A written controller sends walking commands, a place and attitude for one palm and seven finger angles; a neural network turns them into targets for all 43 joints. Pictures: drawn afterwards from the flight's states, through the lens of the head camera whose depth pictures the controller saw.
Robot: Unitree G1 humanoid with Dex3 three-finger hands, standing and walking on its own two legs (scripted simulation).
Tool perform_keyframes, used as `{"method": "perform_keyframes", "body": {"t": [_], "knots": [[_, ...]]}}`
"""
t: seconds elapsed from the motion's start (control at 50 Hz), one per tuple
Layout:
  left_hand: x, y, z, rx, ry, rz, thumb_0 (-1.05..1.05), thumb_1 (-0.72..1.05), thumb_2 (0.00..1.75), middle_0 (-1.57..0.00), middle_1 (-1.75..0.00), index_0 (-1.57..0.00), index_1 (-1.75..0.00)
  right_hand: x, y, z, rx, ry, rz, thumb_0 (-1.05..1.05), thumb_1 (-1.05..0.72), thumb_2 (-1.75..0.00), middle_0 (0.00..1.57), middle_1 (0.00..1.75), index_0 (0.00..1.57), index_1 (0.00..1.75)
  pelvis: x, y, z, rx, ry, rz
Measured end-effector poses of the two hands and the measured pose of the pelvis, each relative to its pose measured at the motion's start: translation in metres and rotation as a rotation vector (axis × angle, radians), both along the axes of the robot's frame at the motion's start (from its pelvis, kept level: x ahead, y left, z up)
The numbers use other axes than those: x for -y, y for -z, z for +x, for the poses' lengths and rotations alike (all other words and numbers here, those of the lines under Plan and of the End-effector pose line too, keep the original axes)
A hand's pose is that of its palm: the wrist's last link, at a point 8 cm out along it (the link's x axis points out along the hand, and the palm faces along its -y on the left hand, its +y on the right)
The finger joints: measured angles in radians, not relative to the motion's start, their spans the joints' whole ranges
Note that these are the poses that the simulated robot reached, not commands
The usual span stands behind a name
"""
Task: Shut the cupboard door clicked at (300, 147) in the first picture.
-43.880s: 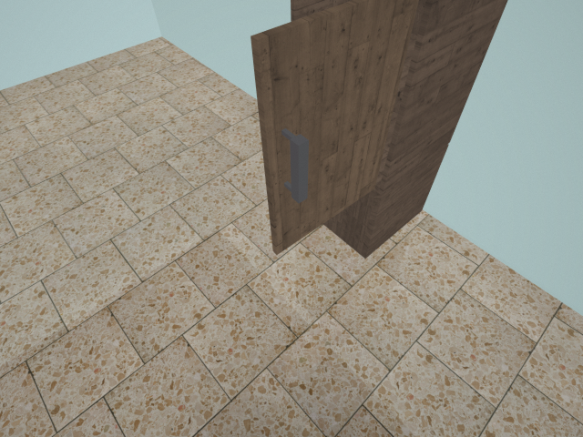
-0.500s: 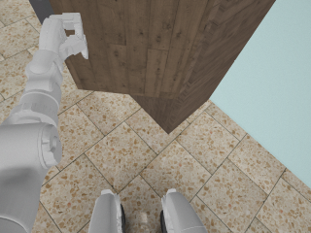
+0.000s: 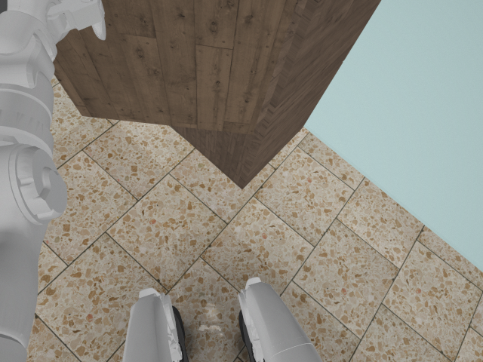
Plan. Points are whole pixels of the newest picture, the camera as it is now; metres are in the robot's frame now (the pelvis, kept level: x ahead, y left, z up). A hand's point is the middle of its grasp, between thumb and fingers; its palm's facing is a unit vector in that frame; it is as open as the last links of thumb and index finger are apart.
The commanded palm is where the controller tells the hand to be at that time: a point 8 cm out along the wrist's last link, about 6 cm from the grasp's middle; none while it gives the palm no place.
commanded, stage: push the door shut along its arc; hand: left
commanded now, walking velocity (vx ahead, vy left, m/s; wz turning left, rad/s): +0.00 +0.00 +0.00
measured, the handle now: out of the picture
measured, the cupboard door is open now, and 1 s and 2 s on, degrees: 39 35 35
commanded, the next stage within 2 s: pull the fist back off the door in 0.02 s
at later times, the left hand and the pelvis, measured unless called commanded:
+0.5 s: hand (112, 10) +0.60 +0.09 +0.12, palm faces +0.10 -0.99 -0.03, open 3.0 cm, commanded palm +0.56 +0.12 +0.12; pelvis +0.01 +0.00 +0.02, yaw +1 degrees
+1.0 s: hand (114, 66) +0.50 +0.09 +0.12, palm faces +0.09 -1.00 -0.03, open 3.1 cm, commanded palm +0.49 +0.13 +0.12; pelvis +0.03 -0.02 +0.05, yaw +4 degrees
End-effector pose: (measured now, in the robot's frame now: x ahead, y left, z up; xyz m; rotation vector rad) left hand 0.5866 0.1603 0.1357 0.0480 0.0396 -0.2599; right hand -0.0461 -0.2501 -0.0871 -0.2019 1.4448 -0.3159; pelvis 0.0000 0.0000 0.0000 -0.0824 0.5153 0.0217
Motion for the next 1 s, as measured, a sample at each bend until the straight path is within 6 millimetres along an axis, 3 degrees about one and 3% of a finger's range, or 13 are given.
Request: {"method": "perform_keyframes", "body": {"t": [0.16,0.26,0.34,0.4,0.52,0.66,0.82,0.92,1.0], "knots": [[0.002,0.001,0.011,-0.005,0.005,-0.035,-0.02,0.81,0.91,-1.30,-1.50,-1.31,-1.50,0.005,0.000,-0.003,-0.026,-0.015,-0.040,0.01,-0.90,-0.90,0.20,0.30,0.20,0.30,0.000,0.008,-0.002,-0.027,-0.007,-0.014],[0.002,0.015,0.010,-0.030,-0.284,-0.165,-0.02,0.75,0.87,-1.30,-1.50,-1.30,-1.50,-0.001,0.000,-0.001,-0.035,-0.057,-0.003,0.01,-0.90,-0.90,0.20,0.30,0.20,0.30,0.000,0.008,-0.002,-0.041,-0.009,-0.014],[0.002,0.026,0.002,-0.003,-0.434,-0.025,-0.01,0.80,0.88,-1.30,-1.50,-1.30,-1.50,-0.010,0.002,0.001,-0.035,-0.067,0.057,0.01,-0.90,-0.90,0.20,0.30,0.20,0.30,0.001,0.005,0.001,-0.042,-0.011,-0.008],[0.009,0.025,-0.004,0.043,-0.420,0.054,0.00,0.84,0.88,-1.30,-1.50,-1.30,-1.50,-0.015,0.002,0.002,-0.041,-0.048,0.097,0.01,-0.90,-0.90,0.20,0.30,0.20,0.30,0.002,-0.001,0.003,-0.029,-0.014,-0.002],[0.024,0.011,-0.011,-0.005,-0.357,-0.025,0.01,0.88,0.89,-1.30,-1.50,-1.30,-1.50,-0.017,-0.008,0.010,-0.040,-0.024,0.128,0.01,-0.90,-0.90,0.20,0.30,0.20,0.30,0.005,-0.020,0.013,0.008,-0.015,0.012],[0.017,-0.003,-0.031,0.006,-0.398,-0.015,0.01,0.90,0.90,-1.30,-1.50,-1.30,-1.50,-0.003,-0.023,0.034,0.014,-0.052,0.133,0.01,-0.90,-0.90,0.20,0.30,0.20,0.30,0.011,-0.040,0.030,0.058,-0.008,0.037],[0.007,0.019,-0.076,0.018,-0.391,-0.022,0.01,0.90,0.90,-1.30,-1.50,-1.30,-1.50,0.021,-0.031,0.075,0.064,-0.106,0.101,0.01,-0.90,-0.90,0.20,0.30,0.20,0.30,0.017,-0.050,0.036,0.110,-0.024,0.054],[0.013,0.019,-0.101,0.075,-0.368,-0.030,0.02,0.90,0.90,-1.30,-1.50,-1.30,-1.50,0.032,-0.031,0.107,0.130,-0.142,0.074,0.01,-0.90,-0.90,0.20,0.29,0.20,0.30,0.018,-0.052,0.036,0.133,-0.035,0.056],[0.023,0.010,-0.108,0.098,-0.347,-0.018,0.02,0.90,0.90,-1.30,-1.50,-1.30,-1.50,0.032,-0.028,0.130,0.190,-0.163,0.070,0.01,-0.90,-0.90,0.20,0.29,0.20,0.30,0.018,-0.052,0.033,0.151,-0.039,0.061]]}}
